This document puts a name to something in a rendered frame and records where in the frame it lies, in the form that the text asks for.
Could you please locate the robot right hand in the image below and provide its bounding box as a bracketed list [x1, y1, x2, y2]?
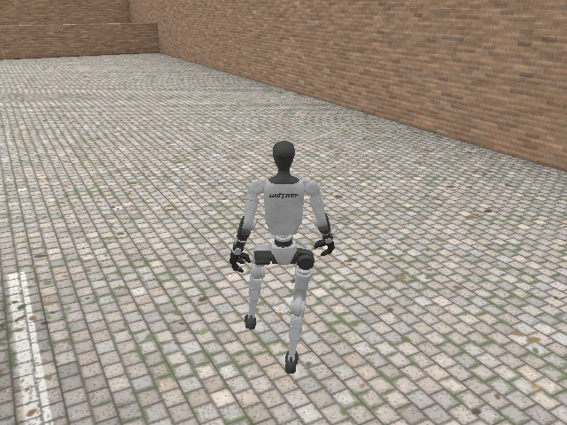
[314, 240, 335, 256]

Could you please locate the robot left upper arm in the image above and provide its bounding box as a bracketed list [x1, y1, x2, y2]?
[242, 180, 265, 230]

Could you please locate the robot left hand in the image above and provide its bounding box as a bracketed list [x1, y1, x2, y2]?
[229, 251, 251, 273]

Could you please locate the robot shin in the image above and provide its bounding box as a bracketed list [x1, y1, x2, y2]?
[248, 264, 262, 319]
[288, 301, 306, 362]

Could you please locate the robot right upper arm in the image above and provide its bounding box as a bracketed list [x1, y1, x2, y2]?
[302, 179, 328, 227]

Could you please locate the left robot shin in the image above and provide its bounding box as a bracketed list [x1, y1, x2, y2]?
[248, 264, 262, 319]

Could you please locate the left robot forearm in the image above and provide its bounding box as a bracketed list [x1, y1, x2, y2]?
[232, 216, 251, 255]

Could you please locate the right robot shin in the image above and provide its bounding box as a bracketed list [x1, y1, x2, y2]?
[288, 301, 306, 362]

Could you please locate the right robot forearm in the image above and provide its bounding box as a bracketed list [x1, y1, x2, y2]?
[318, 213, 333, 243]

